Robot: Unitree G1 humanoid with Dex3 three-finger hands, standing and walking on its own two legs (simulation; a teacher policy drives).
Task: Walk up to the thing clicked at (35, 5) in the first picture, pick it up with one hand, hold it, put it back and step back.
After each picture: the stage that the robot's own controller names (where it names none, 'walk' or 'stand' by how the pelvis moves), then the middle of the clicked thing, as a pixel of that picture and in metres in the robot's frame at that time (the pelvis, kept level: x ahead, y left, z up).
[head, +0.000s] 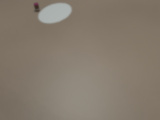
stand; (36, 7) +2.12 +0.60 -0.72
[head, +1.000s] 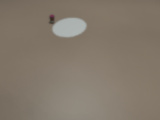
walk; (52, 19) +2.03 +0.28 -0.69
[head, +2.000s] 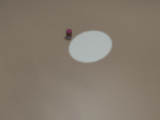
walk; (69, 34) +1.39 +0.07 -0.71
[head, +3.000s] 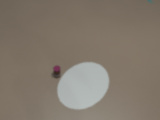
walk; (57, 72) +0.91 +0.15 -0.71
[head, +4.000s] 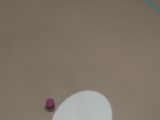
walk; (50, 105) +0.57 +0.19 -0.71
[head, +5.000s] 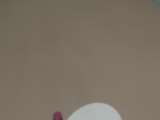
stand; (58, 118) +0.50 +0.19 -0.71
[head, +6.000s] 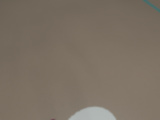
walk; out of the picture +0.44 +0.21 -0.72
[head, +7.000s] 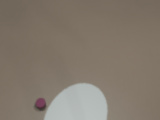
walk; (41, 104) +0.42 +0.21 -0.69
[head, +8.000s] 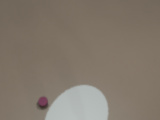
stand; (43, 103) +0.45 +0.18 -0.70
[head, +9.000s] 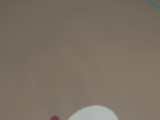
stand; out of the picture +0.48 +0.22 -0.72
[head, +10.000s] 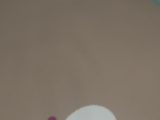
stand; out of the picture +0.44 +0.22 -0.73
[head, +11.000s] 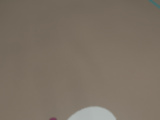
stand; out of the picture +0.44 +0.21 -0.73
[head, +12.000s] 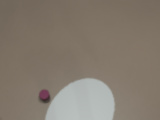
go down; (45, 96) +0.46 +0.21 -0.63
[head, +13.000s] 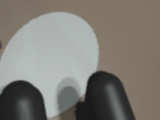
go down; out of the picture +0.50 +0.28 -0.28
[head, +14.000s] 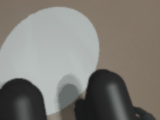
close in; out of the picture +0.51 +0.28 -0.28
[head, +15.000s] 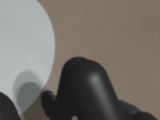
close in; out of the picture +0.48 +0.33 -0.23
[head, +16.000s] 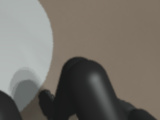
lift; out of the picture +0.47 +0.33 -0.23
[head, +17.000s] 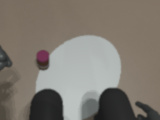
close; (43, 60) +0.50 +0.19 -0.39
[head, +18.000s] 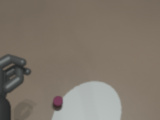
lift; (57, 103) +0.45 +0.15 -0.60
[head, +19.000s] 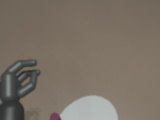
hold; (56, 119) +0.42 +0.17 -0.67
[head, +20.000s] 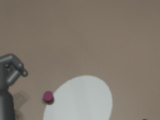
crouch; (49, 98) +0.46 +0.16 -0.62
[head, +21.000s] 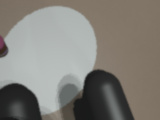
lower; out of the picture +0.49 +0.23 -0.29
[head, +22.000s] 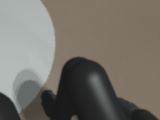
lower; out of the picture +0.46 +0.28 -0.23
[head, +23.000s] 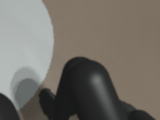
lower; out of the picture +0.46 +0.29 -0.23
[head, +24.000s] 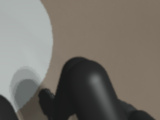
lower; out of the picture +0.46 +0.29 -0.24
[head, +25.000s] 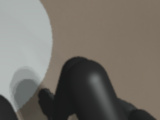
lower; out of the picture +0.46 +0.29 -0.24
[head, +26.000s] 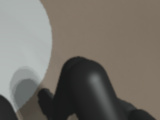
loosen; out of the picture +0.46 +0.29 -0.24
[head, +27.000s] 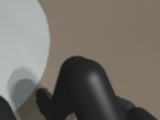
withdraw; out of the picture +0.40 +0.22 -0.26
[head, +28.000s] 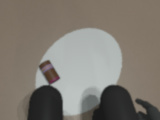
walk; (49, 72) +0.42 +0.15 -0.42
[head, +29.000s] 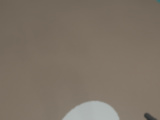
stand; out of the picture +0.34 +0.12 -0.69
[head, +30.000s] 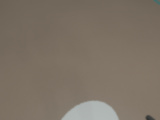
stand; out of the picture +0.35 +0.14 -0.69
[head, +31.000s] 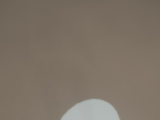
stand; out of the picture +0.34 +0.14 -0.70
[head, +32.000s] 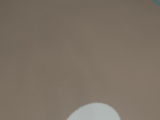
stand; out of the picture +0.36 +0.14 -0.75
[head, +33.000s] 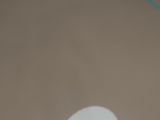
stand; out of the picture +0.33 +0.15 -0.75
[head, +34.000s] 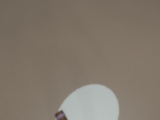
walk; (62, 119) +0.37 +0.14 -0.73
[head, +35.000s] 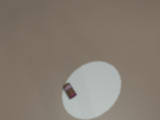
walk; (69, 90) +0.57 +0.08 -0.72
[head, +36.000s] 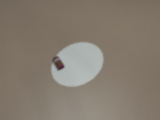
walk; (58, 63) +0.88 +0.14 -0.73
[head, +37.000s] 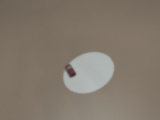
stand; (70, 70) +0.94 +0.10 -0.73
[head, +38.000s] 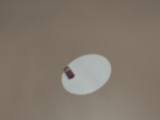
stand; (69, 72) +0.96 +0.11 -0.75
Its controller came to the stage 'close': yes
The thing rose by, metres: 0.01
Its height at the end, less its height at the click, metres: -0.02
